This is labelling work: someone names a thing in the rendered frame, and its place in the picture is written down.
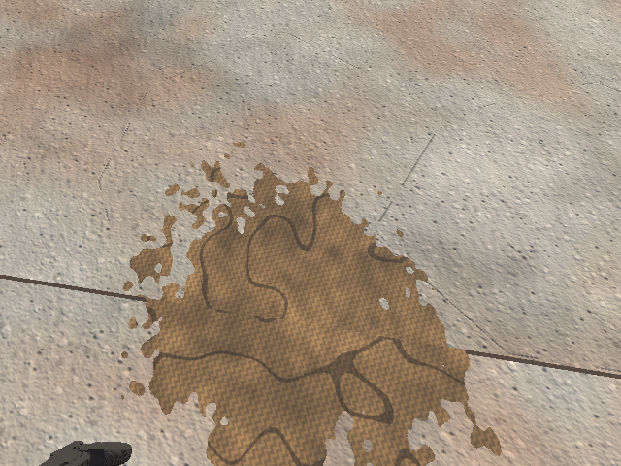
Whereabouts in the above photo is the left robot hand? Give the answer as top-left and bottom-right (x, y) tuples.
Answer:
(39, 441), (132, 466)

